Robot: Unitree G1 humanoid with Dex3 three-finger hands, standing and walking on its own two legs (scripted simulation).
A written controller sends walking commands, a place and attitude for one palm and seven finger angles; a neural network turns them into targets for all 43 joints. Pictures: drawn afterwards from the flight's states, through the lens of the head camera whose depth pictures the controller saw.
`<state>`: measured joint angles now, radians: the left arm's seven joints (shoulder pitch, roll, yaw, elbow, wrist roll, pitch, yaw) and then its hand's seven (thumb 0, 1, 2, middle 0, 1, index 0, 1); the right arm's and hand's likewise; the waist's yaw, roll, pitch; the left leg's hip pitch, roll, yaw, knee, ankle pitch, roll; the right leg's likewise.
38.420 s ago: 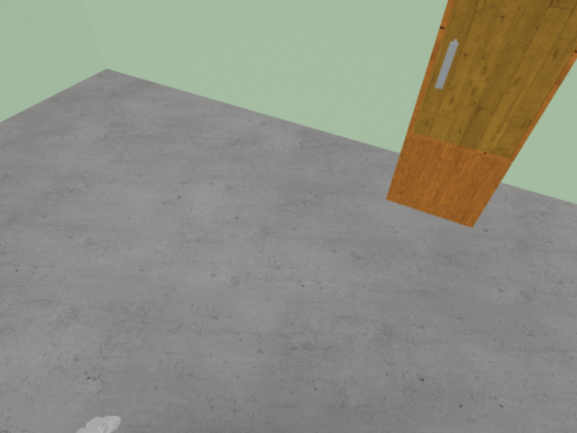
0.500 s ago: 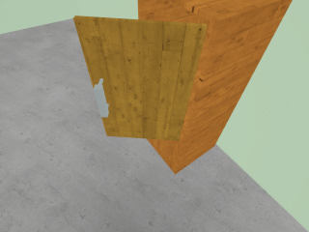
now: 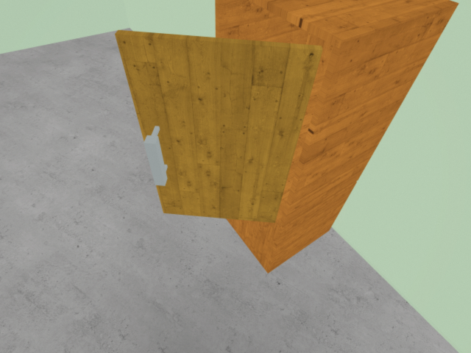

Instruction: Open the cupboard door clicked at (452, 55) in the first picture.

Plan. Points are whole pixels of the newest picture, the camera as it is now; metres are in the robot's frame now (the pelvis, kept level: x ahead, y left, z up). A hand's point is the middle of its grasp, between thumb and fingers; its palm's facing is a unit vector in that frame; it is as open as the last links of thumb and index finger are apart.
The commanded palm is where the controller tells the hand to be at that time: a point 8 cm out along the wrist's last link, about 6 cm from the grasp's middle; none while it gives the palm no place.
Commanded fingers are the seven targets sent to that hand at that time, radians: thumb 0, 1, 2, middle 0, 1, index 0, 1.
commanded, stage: look again from close up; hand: left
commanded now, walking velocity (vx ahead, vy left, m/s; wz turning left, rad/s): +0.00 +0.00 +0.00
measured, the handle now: (158, 156) +0.56 +0.23 -0.04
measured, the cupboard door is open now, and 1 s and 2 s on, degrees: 51 51 51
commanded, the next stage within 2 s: shuffle to correct the standing spot in 0.62 s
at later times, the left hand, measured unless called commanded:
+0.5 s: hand out of the picture -0.01 +0.23 -0.18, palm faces +0.01 -0.97 -0.22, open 7.4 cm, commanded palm none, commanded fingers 0.00 0.90 0.90 -0.20 -0.30 -0.20 -0.30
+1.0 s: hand out of the picture -0.16 +0.22 -0.18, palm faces +0.09 -0.98 -0.17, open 7.3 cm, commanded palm none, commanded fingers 0.00 0.90 0.90 -0.20 -0.30 -0.20 -0.30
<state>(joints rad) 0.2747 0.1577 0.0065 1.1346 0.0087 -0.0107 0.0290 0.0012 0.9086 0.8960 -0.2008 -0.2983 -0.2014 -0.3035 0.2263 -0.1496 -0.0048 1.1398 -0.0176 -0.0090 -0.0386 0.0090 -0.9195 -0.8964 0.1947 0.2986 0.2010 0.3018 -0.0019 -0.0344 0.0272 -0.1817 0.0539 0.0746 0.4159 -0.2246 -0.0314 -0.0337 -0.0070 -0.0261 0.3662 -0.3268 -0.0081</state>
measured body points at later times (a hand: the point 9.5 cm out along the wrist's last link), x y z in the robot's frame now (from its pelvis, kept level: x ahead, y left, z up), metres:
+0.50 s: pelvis -0.05 +0.03 -0.01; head -0.05 +0.05 +0.44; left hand -0.01 +0.28 -0.16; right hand +0.04 -0.21 -0.15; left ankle +0.00 +0.14 -0.74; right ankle -0.08 -0.11 -0.74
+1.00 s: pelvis -0.09 +0.05 +0.00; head -0.10 +0.06 +0.45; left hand -0.17 +0.27 -0.16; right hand -0.09 -0.18 -0.16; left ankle -0.02 +0.14 -0.73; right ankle -0.09 -0.10 -0.74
